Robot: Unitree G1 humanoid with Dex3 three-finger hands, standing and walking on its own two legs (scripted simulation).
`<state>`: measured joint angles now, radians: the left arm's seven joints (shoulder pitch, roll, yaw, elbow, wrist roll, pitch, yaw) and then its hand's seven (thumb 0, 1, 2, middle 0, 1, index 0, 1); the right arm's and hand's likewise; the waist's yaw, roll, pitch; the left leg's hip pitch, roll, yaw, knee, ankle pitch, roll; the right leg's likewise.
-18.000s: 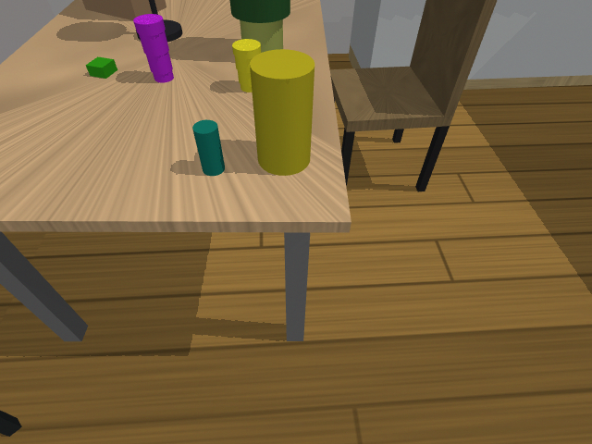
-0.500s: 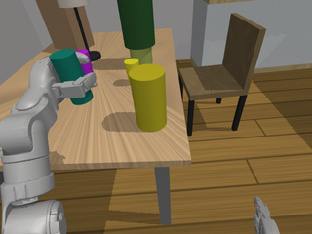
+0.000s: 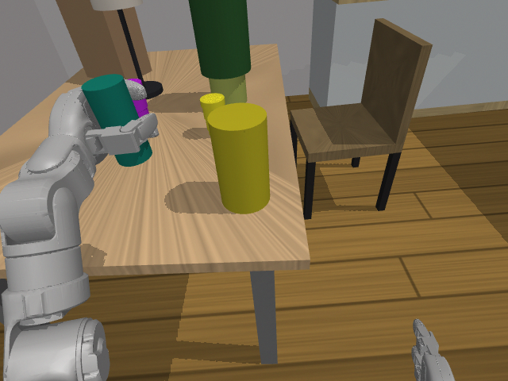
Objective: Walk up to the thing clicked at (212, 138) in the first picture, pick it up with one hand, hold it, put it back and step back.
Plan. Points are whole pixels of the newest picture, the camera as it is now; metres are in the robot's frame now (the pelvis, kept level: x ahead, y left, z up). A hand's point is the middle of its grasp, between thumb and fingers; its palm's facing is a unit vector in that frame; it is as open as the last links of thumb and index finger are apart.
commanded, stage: hold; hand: left
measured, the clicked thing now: (120, 122) +0.35 +0.17 +0.30
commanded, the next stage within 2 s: crouch in 0.10 s
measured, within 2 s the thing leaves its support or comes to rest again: neither
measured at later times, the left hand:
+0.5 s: hand (141, 132) +0.38 +0.16 +0.27, palm faces +0.14 -0.99 +0.03, open 6.5 cm
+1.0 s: hand (160, 152) +0.46 +0.18 +0.18, palm faces +0.17 -0.98 +0.00, open 6.5 cm
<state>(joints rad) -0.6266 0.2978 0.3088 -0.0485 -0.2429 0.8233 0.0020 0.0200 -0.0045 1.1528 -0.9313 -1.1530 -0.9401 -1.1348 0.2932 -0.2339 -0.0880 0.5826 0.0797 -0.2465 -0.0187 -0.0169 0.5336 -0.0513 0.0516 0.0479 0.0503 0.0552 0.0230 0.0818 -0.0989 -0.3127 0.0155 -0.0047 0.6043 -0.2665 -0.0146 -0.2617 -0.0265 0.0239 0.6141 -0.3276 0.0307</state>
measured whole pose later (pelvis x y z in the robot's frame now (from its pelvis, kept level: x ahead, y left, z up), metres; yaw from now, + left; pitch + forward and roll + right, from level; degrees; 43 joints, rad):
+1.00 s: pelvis +0.00 +0.00 +0.00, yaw -1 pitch +5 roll +0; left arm -0.83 0.39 0.31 0.81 -0.13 0.14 -0.01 0.02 -0.01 1.17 -0.94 -1.15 -0.95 -1.13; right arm 0.28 -0.22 -0.04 0.58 0.02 -0.30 -0.05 -0.02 0.55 -0.04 0.05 0.05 0.05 0.06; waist -0.07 0.03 -0.06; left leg -0.47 0.04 0.01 0.65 -0.27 -0.02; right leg -0.42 0.00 0.04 0.64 -0.31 0.03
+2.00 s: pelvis +0.01 +0.00 -0.03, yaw -2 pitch +15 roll -2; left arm -0.90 0.47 0.39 1.05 -0.09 -0.15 -0.05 0.02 -0.01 1.17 -0.94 -1.15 -0.95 -1.13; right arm 0.28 -0.22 -0.04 0.38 -0.02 -0.08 -0.01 -0.01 0.51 -0.05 0.06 0.05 0.05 0.06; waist -0.14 0.02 -0.09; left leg -0.73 0.06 0.00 0.84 -0.37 -0.01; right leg -0.66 0.02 0.04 0.80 -0.39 0.03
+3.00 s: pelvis +0.02 +0.00 -0.06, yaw -3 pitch +21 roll -3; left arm -0.89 0.51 0.43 1.10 -0.05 -0.29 -0.05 0.02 -0.01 1.17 -0.94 -1.15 -0.95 -1.13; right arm 0.35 -0.23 -0.01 0.08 -0.04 0.02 0.04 -0.01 0.51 -0.06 0.06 0.05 0.06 0.06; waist -0.20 0.02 -0.13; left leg -0.94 0.07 -0.02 1.02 -0.45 -0.02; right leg -0.86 0.03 0.02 0.97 -0.47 0.03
